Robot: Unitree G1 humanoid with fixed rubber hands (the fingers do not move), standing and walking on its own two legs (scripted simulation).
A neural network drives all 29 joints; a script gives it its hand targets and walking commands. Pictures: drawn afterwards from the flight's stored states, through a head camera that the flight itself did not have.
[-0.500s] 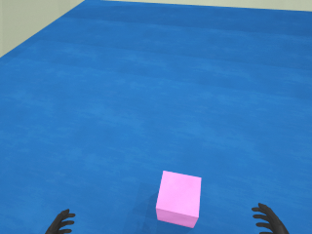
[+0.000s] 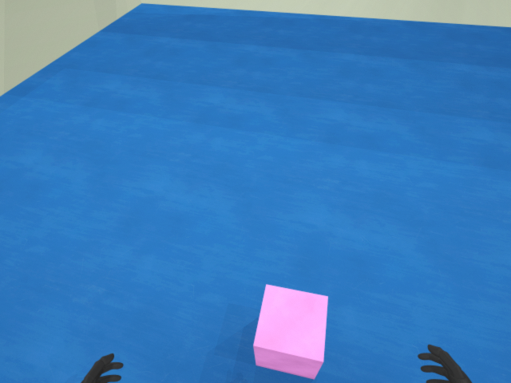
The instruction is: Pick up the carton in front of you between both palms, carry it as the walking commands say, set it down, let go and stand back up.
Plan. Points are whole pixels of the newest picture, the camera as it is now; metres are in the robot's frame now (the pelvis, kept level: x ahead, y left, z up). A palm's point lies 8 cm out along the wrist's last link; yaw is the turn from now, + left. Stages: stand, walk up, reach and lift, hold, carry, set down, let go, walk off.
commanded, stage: stand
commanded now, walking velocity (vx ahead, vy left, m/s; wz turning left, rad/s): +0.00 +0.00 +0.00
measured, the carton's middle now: (290, 332) +0.39 -0.07 -0.65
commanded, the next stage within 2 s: none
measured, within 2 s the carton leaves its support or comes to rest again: neither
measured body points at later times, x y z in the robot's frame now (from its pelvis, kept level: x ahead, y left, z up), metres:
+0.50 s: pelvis -0.02 +0.00 +0.01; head -0.02 +0.00 +0.45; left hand +0.09 +0.31 -0.10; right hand +0.09 -0.30 -0.11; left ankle -0.03 +0.13 -0.74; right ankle -0.03 -0.11 -0.74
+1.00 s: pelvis -0.02 +0.01 +0.01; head -0.03 +0.00 +0.46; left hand +0.08 +0.32 -0.10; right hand +0.08 -0.31 -0.11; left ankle -0.03 +0.13 -0.74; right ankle -0.03 -0.11 -0.74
